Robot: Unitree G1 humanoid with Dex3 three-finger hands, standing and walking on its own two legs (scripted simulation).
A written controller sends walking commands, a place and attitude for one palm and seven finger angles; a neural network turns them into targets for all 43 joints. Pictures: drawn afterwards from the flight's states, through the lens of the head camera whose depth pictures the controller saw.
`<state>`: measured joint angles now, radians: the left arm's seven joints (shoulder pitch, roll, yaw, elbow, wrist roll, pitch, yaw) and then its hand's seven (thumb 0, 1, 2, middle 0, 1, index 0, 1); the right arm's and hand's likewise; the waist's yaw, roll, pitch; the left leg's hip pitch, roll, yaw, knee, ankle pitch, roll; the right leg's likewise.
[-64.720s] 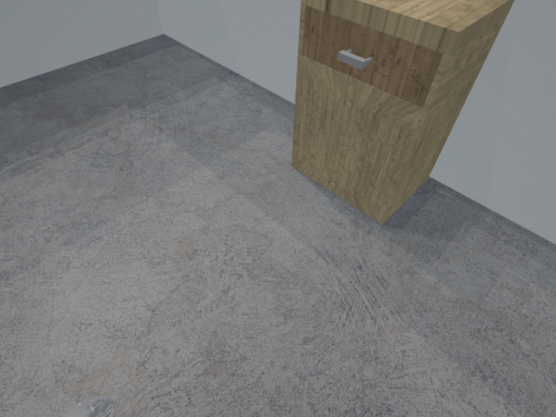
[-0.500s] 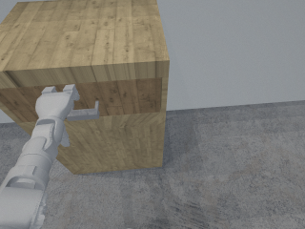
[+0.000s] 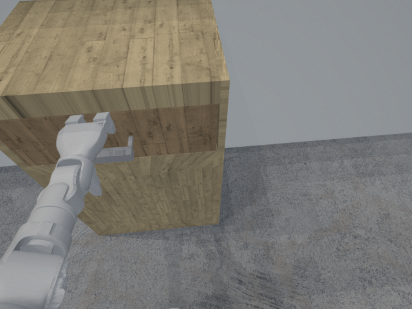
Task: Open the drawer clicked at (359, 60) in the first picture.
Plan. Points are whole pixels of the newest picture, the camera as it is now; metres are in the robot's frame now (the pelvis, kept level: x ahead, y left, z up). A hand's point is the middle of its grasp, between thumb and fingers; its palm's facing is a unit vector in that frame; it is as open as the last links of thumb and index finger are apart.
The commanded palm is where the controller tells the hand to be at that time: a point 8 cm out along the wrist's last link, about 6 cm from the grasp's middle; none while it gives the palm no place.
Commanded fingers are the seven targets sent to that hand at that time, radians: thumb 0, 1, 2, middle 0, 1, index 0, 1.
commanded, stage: re-aim the fingers above the handle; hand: left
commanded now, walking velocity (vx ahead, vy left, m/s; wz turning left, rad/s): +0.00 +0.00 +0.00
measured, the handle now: (112, 148) +0.49 +0.24 -0.03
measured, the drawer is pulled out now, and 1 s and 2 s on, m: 0.00 0.00 0.00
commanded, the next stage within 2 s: lower the fingers behind the handle in 0.92 s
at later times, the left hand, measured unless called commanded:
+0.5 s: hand (93, 155) +0.42 +0.25 +0.03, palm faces -0.02 -0.03 -1.00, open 13.8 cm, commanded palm +0.40 +0.26 +0.09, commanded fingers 0.00 -0.50 0.30 -0.30 -1.20 -0.30 -1.20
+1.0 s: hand (90, 153) +0.43 +0.26 +0.03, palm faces +0.02 -0.03 -1.00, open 13.8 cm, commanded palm +0.40 +0.26 +0.09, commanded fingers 0.00 -0.50 0.30 -0.30 -1.20 -0.30 -1.20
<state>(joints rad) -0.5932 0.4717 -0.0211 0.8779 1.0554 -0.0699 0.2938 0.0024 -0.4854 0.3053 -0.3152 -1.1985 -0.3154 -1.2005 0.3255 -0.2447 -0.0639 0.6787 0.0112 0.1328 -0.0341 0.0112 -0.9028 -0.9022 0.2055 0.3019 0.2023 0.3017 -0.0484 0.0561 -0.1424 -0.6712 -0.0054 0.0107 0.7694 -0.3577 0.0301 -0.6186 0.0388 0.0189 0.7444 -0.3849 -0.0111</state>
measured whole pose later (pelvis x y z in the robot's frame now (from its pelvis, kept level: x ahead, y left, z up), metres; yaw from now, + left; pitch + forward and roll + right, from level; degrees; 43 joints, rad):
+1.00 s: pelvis +0.00 +0.00 +0.00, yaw +0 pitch +15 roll -1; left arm -0.57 0.47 0.00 0.84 1.06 -0.07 0.33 0.00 -0.49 0.31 -0.32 -1.20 -0.32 -1.20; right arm 0.31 -0.25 -0.08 0.68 0.01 0.14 -0.02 0.01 -0.90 -0.90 0.20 0.30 0.20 0.30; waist -0.05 0.05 -0.15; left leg -0.69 -0.01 0.01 0.80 -0.37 0.04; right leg -0.63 0.04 0.02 0.76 -0.39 -0.01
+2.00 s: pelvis -0.01 +0.00 -0.02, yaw -1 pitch +20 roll -2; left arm -0.63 0.47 0.00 0.99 1.10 -0.06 0.43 0.00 -0.49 0.31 -0.27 -1.20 -0.31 -1.20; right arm 0.32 -0.25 -0.07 0.71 -0.01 0.13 -0.02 0.01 -0.90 -0.90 0.21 0.30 0.20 0.30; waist -0.07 0.05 -0.18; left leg -0.88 0.00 0.01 0.93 -0.41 0.03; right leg -0.82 0.05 0.01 0.89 -0.43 -0.01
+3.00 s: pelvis -0.01 +0.01 -0.02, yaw -1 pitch +19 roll -2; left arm -0.61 0.47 0.01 0.93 1.08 -0.06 0.40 0.00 -0.49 0.31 -0.26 -1.20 -0.30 -1.18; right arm 0.33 -0.25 -0.06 0.68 0.00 0.13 -0.03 0.01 -0.90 -0.90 0.21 0.30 0.20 0.30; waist -0.07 0.05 -0.16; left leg -0.85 0.00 0.01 0.92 -0.40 0.04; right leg -0.79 0.05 0.02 0.87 -0.42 0.00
